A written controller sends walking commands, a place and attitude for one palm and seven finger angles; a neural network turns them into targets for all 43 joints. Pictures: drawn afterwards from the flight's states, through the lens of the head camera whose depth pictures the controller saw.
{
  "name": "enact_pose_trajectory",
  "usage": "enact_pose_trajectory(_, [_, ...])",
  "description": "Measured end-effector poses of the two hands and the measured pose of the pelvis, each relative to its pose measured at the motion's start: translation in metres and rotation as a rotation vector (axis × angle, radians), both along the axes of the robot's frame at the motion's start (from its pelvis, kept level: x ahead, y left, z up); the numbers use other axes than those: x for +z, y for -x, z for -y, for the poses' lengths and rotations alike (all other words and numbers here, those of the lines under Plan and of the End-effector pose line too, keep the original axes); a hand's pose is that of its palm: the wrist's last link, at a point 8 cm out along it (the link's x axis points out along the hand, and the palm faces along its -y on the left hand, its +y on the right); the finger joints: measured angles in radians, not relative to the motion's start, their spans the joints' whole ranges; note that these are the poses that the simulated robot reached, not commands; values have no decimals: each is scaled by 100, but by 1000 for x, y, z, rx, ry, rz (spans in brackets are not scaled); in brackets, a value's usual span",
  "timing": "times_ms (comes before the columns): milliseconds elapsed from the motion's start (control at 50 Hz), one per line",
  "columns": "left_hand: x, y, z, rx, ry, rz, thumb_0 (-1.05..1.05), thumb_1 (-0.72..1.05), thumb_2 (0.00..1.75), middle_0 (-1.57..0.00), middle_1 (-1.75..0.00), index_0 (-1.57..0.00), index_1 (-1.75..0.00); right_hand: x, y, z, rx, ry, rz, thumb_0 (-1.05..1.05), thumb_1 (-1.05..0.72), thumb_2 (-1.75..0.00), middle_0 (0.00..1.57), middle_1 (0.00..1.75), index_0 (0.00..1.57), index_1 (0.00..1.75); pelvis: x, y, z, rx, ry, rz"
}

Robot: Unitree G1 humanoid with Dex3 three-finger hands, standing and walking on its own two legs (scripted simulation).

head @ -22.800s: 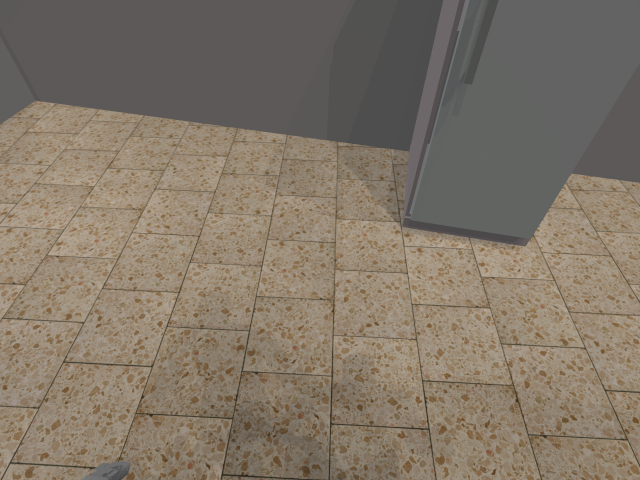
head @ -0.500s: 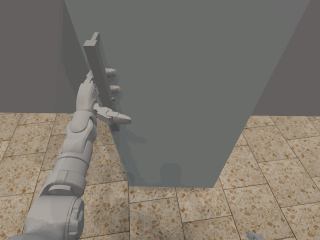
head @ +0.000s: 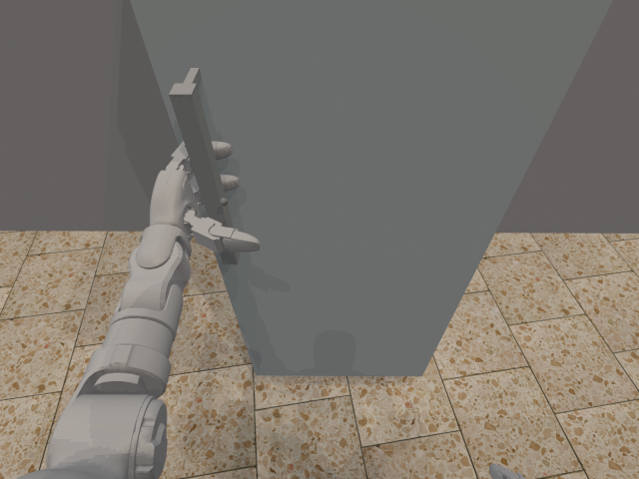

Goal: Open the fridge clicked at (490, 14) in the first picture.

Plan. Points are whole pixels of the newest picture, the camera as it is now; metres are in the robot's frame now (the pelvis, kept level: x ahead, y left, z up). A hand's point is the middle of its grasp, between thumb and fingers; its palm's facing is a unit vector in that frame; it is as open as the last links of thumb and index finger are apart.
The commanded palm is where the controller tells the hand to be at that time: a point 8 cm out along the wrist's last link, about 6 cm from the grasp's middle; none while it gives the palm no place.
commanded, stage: grip the handle and tug to test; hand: left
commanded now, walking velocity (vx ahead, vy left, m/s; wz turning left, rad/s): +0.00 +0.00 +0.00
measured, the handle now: (215, 181) +0.48 +0.15 +0.12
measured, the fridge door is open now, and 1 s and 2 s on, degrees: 0 0 3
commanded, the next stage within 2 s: pull the door a little, standing still in 1.38 s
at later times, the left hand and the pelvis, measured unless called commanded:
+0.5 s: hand (222, 200) +0.43 +0.13 +0.14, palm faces +0.00 -1.00 +0.00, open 7.9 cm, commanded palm +0.40 +0.18 +0.13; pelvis -0.01 +0.00 +0.00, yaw +0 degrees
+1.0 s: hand (221, 200) +0.43 +0.13 +0.14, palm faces -0.01 -1.00 +0.01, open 5.8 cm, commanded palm +0.39 +0.19 +0.13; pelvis +0.00 +0.00 +0.00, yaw +0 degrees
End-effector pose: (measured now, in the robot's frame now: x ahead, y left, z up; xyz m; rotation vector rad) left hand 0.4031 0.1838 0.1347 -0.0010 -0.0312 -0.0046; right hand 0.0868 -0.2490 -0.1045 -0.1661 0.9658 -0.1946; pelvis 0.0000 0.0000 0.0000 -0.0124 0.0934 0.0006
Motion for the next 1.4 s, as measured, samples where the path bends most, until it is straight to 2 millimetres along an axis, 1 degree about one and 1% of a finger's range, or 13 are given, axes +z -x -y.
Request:
enact_pose_trajectory(100, [0, 1, 0, 3, 1, -2, -1, -44, 33, -29, -121, -28, -121, 0, 3, -1, -1, 4, -7, 1, -90, -90, 20, 30, 20, 30, 0, 2, -1, 1, 1, 2])
enact_pose_trajectory(200, [0, 0, -1, 1, 2, -6, -1, -29, 39, -31, -123, -31, -123, 0, 6, -1, -3, 9, -10, 1, -90, -90, 20, 30, 20, 30, 0, 5, -2, 2, 2, 2])
enact_pose_trajectory(480, [0, -2, -2, 9, 1, -4, 0, 32, 65, -38, -132, -36, -132, -1, 12, -2, -7, 8, -15, 1, -90, -90, 20, 30, 20, 30, 0, 6, -3, 1, 3, -3])
enact_pose_trajectory(640, [0, -2, -3, 9, 2, -2, 0, 68, 80, -41, -137, -40, -137, -1, 11, 0, -11, 7, -16, 1, -90, -90, 20, 30, 20, 30, 0, 4, -2, -1, 3, -3])
enact_pose_trajectory(920, [0, -3, -3, -2, 5, -5, 0, 68, 80, -41, -140, -40, -138, 2, 3, 3, -2, 17, -8, 1, -90, -90, 20, 30, 20, 30, 0, 4, 1, 4, 2, -4])
enact_pose_trajectory(1100, [0, -2, -3, -3, 11, -6, 1, 68, 79, -40, -140, -39, -138, 4, 3, 4, -16, 14, 5, 1, -90, -90, 20, 30, 20, 30, 1, 3, 1, -7, 0, -5])
enact_pose_trajectory(1260, [-1, 0, -2, 4, 20, -1, 1, 71, 77, -35, -140, -35, -139, 7, -2, 4, -44, -3, 28, 1, -90, -90, 20, 30, 20, 30, 3, -8, 1, -32, -6, 0])
enact_pose_trajectory(1340, [-1, 1, -1, -2, 21, 3, 1, 72, 76, -32, -140, -33, -139, 11, -10, 4, -57, -8, 46, 1, -90, -90, 20, 30, 20, 30, 5, -16, 0, -46, -9, 2])
enact_pose_trajectory(1400, [-1, 2, -1, -6, 18, 4, 1, 73, 75, -30, -140, -31, -138, 14, -20, 4, -63, -11, 64, 1, -90, -90, 20, 30, 20, 30, 6, -23, 0, -54, -10, 3])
